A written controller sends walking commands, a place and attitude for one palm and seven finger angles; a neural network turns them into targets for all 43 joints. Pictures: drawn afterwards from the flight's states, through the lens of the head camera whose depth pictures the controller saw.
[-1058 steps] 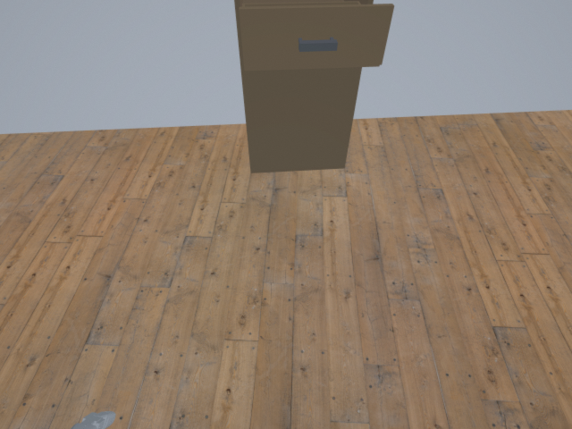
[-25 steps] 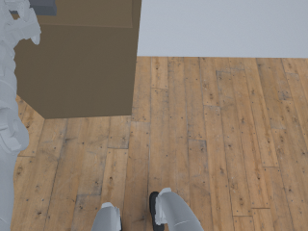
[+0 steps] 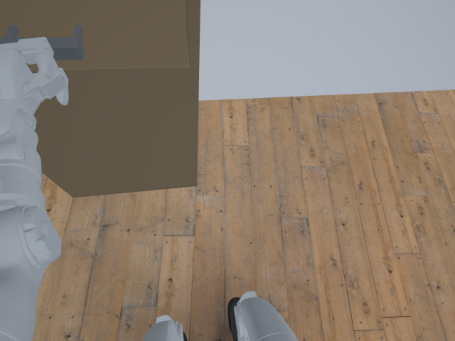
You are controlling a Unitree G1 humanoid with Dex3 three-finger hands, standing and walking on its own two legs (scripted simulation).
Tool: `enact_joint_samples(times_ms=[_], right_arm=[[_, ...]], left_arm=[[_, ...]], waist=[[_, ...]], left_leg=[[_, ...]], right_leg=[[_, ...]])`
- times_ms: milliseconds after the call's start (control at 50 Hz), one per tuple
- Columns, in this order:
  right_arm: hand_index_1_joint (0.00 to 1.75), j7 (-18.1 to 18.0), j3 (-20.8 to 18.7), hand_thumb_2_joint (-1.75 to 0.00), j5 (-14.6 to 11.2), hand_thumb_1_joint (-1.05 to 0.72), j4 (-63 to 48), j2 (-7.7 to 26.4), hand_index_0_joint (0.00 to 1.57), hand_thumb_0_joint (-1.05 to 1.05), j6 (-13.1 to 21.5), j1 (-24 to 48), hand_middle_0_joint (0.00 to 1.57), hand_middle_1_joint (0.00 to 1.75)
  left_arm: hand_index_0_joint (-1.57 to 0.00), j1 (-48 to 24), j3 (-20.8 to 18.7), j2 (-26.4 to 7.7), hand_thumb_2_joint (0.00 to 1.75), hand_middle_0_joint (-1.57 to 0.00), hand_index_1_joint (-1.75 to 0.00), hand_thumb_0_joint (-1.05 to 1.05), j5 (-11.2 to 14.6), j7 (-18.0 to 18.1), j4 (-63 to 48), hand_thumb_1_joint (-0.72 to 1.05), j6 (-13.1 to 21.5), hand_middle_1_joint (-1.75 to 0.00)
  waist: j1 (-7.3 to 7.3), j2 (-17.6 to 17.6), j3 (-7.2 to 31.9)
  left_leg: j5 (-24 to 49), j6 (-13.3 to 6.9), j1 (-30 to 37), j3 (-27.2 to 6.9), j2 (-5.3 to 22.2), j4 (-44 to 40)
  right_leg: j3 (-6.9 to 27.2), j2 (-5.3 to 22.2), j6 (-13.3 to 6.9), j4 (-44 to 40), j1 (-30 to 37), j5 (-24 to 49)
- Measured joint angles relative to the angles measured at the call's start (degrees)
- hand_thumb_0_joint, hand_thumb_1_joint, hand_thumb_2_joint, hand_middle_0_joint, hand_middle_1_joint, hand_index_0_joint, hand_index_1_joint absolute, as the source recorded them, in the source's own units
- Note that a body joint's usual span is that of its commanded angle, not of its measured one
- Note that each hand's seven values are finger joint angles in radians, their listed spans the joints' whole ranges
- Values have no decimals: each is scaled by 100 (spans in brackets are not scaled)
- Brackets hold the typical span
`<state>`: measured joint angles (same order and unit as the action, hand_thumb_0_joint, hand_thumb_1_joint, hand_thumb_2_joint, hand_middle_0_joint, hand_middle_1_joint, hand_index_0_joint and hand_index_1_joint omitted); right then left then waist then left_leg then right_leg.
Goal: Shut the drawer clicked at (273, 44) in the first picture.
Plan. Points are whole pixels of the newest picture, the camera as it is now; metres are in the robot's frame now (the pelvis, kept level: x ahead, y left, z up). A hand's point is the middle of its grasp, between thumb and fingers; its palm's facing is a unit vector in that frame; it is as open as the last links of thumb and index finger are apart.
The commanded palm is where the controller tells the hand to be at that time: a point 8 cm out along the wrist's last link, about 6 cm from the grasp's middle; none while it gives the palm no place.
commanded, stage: pull the fist back off the drawer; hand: left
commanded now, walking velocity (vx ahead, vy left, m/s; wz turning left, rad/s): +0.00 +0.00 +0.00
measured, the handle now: (44, 40) +0.62 +0.23 +0.08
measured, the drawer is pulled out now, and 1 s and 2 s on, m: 0.00 0.00 0.00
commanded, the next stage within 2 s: draw the hand back to the body in 0.10 s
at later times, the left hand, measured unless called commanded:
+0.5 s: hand (34, 117) +0.45 +0.21 +0.11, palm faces +0.02 -1.00 -0.03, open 3.3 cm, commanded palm +0.40 +0.26 +0.12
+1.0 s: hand out of the picture +0.29 +0.23 +0.17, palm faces +0.33 -0.91 -0.26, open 3.3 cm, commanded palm +0.24 +0.27 +0.19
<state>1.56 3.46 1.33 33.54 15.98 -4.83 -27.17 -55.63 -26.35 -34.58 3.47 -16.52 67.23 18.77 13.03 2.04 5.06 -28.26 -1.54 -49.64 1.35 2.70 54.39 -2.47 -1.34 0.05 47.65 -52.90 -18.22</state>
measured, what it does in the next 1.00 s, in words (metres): rises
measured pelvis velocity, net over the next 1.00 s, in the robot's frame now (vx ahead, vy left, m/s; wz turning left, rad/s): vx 0.02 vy -0.01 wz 0.05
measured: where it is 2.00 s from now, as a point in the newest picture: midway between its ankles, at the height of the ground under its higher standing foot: outside the picture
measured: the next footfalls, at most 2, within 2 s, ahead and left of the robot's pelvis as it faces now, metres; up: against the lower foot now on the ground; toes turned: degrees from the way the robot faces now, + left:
none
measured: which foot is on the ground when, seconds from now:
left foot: down 0.00-1.00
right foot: down 0.00-1.00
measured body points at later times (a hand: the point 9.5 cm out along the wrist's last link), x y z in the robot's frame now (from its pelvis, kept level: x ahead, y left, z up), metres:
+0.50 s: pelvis +0.04 +0.00 +0.03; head +0.12 +0.00 +0.47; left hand +0.44 +0.27 +0.11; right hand +0.11 -0.25 -0.09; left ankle -0.04 +0.10 -0.68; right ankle +0.03 -0.13 -0.68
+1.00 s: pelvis +0.02 -0.01 +0.06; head +0.02 -0.03 +0.50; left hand +0.27 +0.27 +0.18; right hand +0.21 -0.23 -0.04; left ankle -0.04 +0.10 -0.68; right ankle +0.03 -0.13 -0.68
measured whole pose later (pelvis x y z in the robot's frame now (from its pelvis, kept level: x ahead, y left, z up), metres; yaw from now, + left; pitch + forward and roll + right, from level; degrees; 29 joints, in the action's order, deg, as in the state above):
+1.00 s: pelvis +0.02 -0.01 +0.06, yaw +3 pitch +0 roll +0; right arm -3.8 2.5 -1.8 35.1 13.8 2.5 -11.0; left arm 3.1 -10.9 -16.8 4.2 3.6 2.0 5.0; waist -1.5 3.3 0.1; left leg -18.4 -0.8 -7.4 0.8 0.0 26.1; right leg -2.7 0.5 -0.3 26.2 -12.8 -13.1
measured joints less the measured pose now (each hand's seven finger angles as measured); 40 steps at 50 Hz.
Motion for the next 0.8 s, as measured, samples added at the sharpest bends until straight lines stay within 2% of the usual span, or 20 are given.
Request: enact_joint_samples(times_ms=[100,240,300,400,540,720,740,800], right_arm=[[30,1,-75,-90,-74,-91,-38,-20,20,1,-92,78,20,30],[30,-43,-166,-90,-102,-91,-12,-49,20,1,-47,372,20,30],[30,-40,-218,-90,-142,-91,-49,-59,20,1,-48,450,20,30],[30,-32,-268,-90,-274,-91,-139,-81,20,1,26,486,20,30],[30,-117,-253,-90,-352,-91,-140,-123,20,1,301,711,20,30],[30,-285,-121,-90,-441,-91,-130,-87,20,1,637,1116,20,30],[30,-304,-124,-90,-435,-91,-130,-92,20,1,667,1164,20,30],[30,-377,-139,-90,-410,-91,-81,-117,20,1,697,1335,20,30]], left_arm=[[-139,543,50,364,91,-140,-160,2,193,-24,-360,90,29,-160],[-139,807,188,609,90,-140,-160,2,263,15,-606,90,144,-160],[-139,1205,232,739,90,-140,-160,2,388,-53,-1117,90,108,-160],[-139,2220,475,1087,90,-140,-160,2,702,-87,-2183,90,-171,-160],[-139,3359,777,1466,90,-140,-160,2,904,72,-3449,90,-471,-160],[-140,4069,1024,1583,90,-140,-160,2,1080,-86,-4238,90,-965,-160],[-140,4147,1103,1569,90,-140,-160,2,929,78,-4386,90,-1016,-160],[-140,4510,1379,1576,90,-140,-160,2,510,878,-5005,90,-1156,-160]], waist=[[-193,7,67],[-355,-21,96],[-433,-20,164],[-628,25,247],[-855,70,185],[-1097,103,53],[-1133,96,5],[-1232,91,-166]], left_leg=[[-42,-3,360,45,-10,-201],[-81,15,593,-8,-44,-302],[-52,21,735,20,-49,-417],[81,11,1236,60,-83,-787],[177,31,1982,-11,-139,-1227],[358,46,2691,-110,-224,-1552],[385,47,2789,-103,-232,-1600],[525,49,3151,-68,-252,-1877]], right_leg=[[45,1,15,-114,309,-79],[-2,33,13,-158,543,-177],[31,30,9,-245,664,-171],[85,43,22,-568,1143,-109],[23,91,23,-893,1874,-56],[-70,175,6,-1123,2593,30],[-63,182,2,-1149,2679,45],[-27,193,1,-1355,3002,152]])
